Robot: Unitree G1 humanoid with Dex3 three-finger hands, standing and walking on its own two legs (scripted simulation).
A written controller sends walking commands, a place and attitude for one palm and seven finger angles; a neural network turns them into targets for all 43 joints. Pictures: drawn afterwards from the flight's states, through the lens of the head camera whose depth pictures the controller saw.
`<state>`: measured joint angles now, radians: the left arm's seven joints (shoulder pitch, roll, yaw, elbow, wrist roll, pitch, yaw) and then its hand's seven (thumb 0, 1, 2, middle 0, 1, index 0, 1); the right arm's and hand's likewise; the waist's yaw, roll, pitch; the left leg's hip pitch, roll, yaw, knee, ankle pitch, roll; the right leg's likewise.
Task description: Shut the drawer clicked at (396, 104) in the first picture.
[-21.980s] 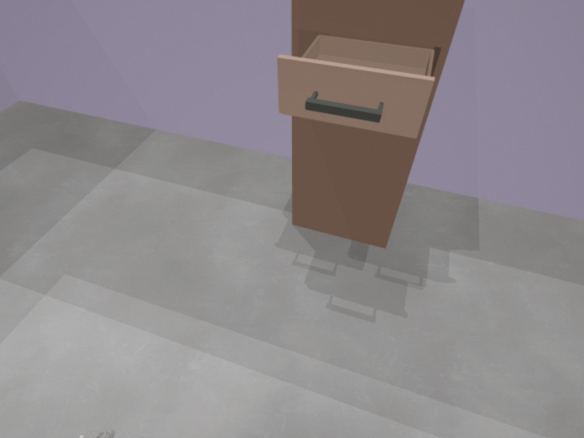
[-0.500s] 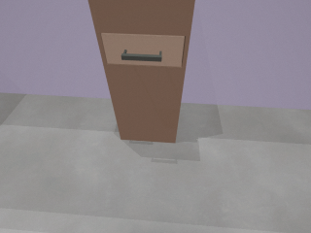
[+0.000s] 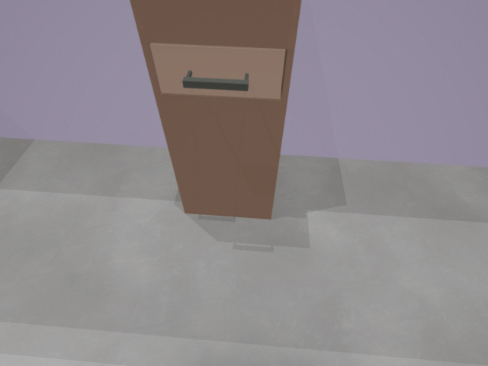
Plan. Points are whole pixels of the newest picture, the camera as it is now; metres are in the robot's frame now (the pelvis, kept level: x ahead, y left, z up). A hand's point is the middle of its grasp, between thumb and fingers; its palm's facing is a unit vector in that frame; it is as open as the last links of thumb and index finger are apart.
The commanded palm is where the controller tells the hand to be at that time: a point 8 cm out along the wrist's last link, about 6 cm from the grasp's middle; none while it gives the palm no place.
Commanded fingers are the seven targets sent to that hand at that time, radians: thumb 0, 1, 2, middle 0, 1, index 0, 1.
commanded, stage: look to check the result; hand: left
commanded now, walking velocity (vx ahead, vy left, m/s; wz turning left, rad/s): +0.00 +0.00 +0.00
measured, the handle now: (216, 79) +0.86 +0.12 +0.01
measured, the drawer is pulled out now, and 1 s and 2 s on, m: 0.00 0.00 0.00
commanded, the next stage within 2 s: stand and wait in 0.24 s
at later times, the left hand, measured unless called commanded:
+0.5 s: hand out of the picture +0.00 +0.16 -0.18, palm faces +0.04 -0.98 -0.18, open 7.3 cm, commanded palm none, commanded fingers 0.00 0.90 0.90 -0.20 -0.30 -0.20 -0.30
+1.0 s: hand out of the picture +0.01 +0.16 -0.17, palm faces +0.04 -0.98 -0.19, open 7.3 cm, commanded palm none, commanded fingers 0.00 0.90 0.90 -0.20 -0.30 -0.20 -0.30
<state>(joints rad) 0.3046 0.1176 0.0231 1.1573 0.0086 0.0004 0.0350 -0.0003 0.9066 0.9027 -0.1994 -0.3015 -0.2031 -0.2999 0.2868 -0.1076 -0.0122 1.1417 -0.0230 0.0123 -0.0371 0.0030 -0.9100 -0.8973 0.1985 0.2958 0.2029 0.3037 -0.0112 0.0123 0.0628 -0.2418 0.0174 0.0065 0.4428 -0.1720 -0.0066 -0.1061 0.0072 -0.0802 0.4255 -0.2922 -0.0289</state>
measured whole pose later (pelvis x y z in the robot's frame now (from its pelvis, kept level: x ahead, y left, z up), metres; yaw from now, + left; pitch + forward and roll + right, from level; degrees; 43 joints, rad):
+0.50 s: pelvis +0.01 +0.00 +0.00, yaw +0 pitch -2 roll +0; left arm 0.27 0.13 0.02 1.15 0.01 0.00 0.03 0.00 0.91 0.90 -0.20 -0.30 -0.20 -0.30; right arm 0.26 -0.13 -0.01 1.15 -0.02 0.01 -0.04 0.01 -0.92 -0.90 0.20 0.30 0.20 0.30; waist -0.01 0.01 0.07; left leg -0.22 0.02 0.01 0.42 -0.17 -0.01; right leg -0.08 0.01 -0.08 0.40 -0.29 -0.03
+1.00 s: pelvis +0.02 -0.01 +0.00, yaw +0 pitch -2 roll +0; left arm 0.27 0.14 0.02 1.15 0.01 -0.01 0.03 0.00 0.91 0.90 -0.20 -0.30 -0.20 -0.30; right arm 0.25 -0.14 -0.01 1.15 -0.02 0.01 -0.04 0.01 -0.91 -0.90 0.20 0.30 0.20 0.30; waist -0.01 0.01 0.07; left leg -0.20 0.02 0.01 0.41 -0.18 -0.02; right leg -0.07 0.02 -0.08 0.39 -0.30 -0.04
